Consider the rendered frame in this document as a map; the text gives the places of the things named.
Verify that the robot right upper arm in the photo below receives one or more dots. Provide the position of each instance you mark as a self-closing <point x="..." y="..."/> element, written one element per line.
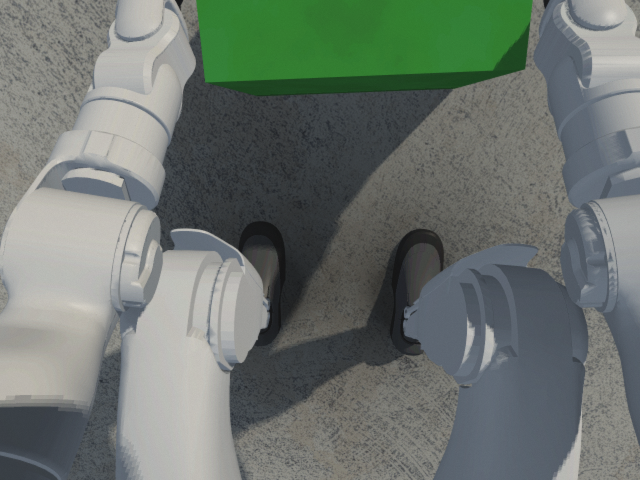
<point x="600" y="262"/>

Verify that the robot right forearm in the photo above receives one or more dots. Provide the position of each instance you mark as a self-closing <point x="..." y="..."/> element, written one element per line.
<point x="590" y="58"/>

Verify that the left robot thigh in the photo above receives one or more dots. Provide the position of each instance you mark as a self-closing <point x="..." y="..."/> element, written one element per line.
<point x="173" y="416"/>

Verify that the right robot thigh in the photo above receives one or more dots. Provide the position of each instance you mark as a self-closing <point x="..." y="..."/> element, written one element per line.
<point x="506" y="330"/>

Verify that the robot left forearm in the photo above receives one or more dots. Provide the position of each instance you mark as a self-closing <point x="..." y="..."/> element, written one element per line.
<point x="126" y="121"/>

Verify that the carton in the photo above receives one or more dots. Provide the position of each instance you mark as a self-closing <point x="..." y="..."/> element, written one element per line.
<point x="298" y="47"/>

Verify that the robot thigh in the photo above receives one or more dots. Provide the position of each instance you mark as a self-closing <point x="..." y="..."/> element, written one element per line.
<point x="173" y="416"/>
<point x="506" y="330"/>

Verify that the robot left upper arm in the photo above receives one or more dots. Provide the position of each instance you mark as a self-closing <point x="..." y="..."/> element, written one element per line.
<point x="73" y="262"/>

